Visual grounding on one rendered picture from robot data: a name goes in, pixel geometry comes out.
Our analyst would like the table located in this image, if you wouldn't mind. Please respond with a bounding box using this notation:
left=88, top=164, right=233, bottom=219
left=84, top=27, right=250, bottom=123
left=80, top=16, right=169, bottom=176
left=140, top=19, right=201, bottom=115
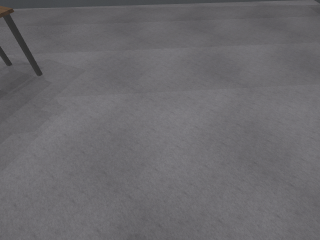
left=0, top=6, right=43, bottom=76

